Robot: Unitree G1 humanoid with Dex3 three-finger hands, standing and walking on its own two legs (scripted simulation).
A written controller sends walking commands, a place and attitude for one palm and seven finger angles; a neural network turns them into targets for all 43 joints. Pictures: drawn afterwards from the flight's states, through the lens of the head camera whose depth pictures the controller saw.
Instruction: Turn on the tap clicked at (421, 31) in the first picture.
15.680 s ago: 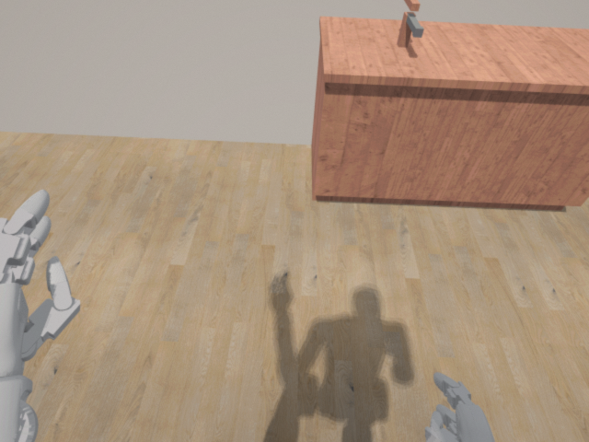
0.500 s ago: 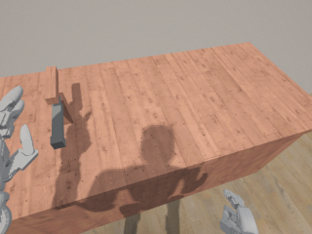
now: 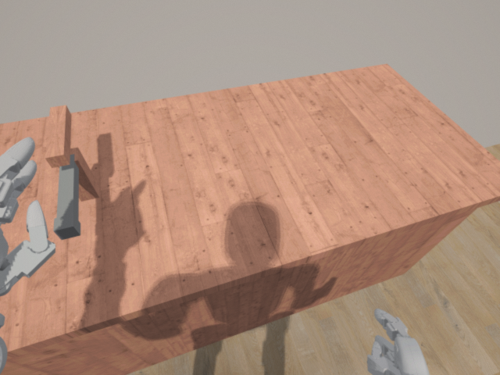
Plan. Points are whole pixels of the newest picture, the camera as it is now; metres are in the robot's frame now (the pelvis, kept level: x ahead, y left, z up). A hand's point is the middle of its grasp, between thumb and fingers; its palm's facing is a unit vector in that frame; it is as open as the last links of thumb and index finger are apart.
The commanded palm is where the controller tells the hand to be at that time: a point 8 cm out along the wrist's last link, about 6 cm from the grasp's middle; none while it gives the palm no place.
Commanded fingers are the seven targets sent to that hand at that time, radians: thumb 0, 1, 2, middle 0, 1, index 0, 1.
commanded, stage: shuffle to correct the standing spot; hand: left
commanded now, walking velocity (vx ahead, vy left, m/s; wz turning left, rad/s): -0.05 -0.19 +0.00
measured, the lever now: (67, 227) +0.32 +0.31 +0.04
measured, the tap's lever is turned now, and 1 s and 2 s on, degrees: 0 0 0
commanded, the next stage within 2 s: none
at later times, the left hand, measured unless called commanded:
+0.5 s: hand (40, 254) +0.21 +0.24 +0.17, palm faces +0.30 -0.85 -0.43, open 7.4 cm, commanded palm +0.15 +0.28 +0.18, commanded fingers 0.00 0.90 0.90 -0.20 -0.30 -0.20 -0.30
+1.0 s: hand (44, 253) +0.21 +0.24 +0.17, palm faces +0.31 -0.85 -0.43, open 7.4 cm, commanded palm +0.15 +0.28 +0.18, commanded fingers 0.00 0.90 0.90 -0.20 -0.30 -0.20 -0.30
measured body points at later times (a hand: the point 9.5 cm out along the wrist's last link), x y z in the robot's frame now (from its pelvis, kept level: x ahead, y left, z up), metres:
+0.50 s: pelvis -0.01 +0.00 +0.00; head +0.03 +0.02 +0.45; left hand +0.19 +0.29 +0.19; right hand +0.17 -0.22 -0.08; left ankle +0.03 +0.16 -0.73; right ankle -0.02 -0.09 -0.73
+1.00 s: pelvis -0.01 +0.00 +0.00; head +0.03 +0.01 +0.45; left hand +0.19 +0.28 +0.19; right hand +0.16 -0.23 -0.08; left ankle +0.03 +0.16 -0.73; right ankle -0.02 -0.09 -0.73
